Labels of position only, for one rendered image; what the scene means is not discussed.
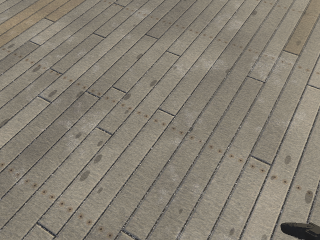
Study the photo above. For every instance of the robot right hand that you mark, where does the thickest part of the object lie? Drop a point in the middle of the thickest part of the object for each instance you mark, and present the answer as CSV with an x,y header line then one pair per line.
x,y
302,231

